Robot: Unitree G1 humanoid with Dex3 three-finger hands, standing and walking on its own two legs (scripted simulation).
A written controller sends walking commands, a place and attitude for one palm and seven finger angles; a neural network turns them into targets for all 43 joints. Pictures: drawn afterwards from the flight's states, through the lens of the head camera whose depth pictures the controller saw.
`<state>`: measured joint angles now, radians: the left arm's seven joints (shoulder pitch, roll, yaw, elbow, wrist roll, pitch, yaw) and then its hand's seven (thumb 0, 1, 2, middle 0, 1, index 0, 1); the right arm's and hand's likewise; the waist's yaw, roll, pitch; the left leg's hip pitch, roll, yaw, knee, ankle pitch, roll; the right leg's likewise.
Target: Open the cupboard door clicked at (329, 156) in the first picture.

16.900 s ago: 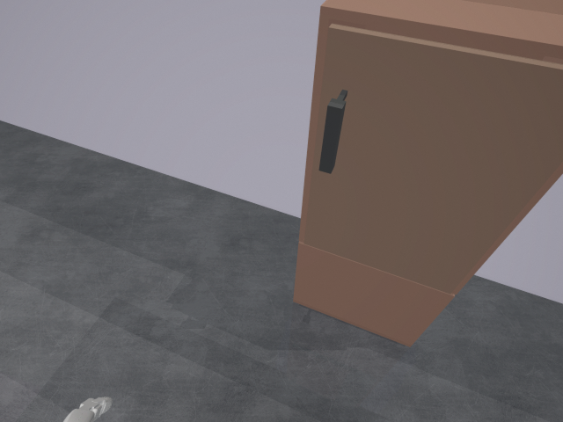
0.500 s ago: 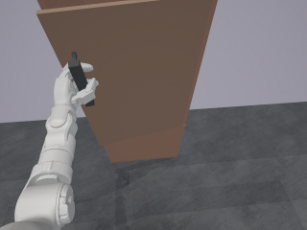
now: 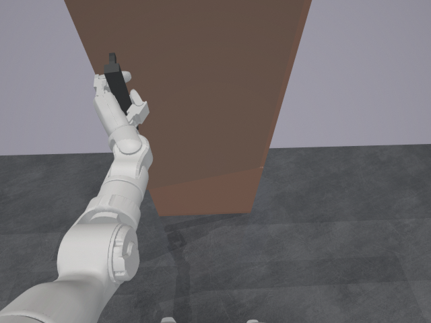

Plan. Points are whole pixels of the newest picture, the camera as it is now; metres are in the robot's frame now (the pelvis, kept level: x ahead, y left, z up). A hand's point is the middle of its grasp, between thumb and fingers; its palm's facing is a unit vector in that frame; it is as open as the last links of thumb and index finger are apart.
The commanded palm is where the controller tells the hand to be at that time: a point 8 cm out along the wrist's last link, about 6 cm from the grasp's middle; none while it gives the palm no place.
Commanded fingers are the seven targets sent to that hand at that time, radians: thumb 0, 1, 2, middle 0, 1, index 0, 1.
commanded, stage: pull the door open along its arc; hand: left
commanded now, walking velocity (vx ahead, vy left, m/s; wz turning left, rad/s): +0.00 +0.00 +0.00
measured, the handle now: (122, 93) +0.54 +0.16 +0.12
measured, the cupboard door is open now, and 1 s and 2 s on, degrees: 11 39 37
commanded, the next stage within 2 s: open thumb and fingers to let go in 0.86 s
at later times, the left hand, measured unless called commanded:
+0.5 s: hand (153, 137) +0.41 +0.09 +0.13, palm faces +0.36 -0.93 +0.04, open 6.0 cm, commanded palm +0.34 +0.13 +0.12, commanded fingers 0.00 0.90 0.90 -0.40 -1.35 -0.40 -1.35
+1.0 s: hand (186, 171) +0.34 +0.03 +0.13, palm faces +0.31 -0.95 -0.03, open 6.3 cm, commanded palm +0.30 +0.08 +0.12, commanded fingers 0.00 0.69 0.81 -0.38 -1.33 -0.38 -1.33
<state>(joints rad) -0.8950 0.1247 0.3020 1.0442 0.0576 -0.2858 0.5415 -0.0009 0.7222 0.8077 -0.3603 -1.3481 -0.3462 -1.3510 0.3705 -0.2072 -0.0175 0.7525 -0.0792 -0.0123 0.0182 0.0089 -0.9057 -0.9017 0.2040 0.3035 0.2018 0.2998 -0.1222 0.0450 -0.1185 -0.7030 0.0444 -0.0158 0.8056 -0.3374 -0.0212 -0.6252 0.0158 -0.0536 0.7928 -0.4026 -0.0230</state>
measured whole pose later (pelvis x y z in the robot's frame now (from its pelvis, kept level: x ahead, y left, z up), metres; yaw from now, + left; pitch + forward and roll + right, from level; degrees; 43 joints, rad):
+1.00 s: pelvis +0.03 -0.02 +0.02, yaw +2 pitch +1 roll +0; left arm -0.05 -0.10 -0.31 -0.01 0.01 0.15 0.61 0.02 0.62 0.75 -0.36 -1.32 -0.36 -1.35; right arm 0.10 -0.16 0.03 0.62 -0.04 0.11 0.04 0.01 -0.90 -0.90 0.20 0.30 0.20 0.30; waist 0.00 0.06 -0.06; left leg -0.35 0.03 -0.04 0.68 -0.35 -0.04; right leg -0.27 0.01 -0.08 0.68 -0.44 -0.04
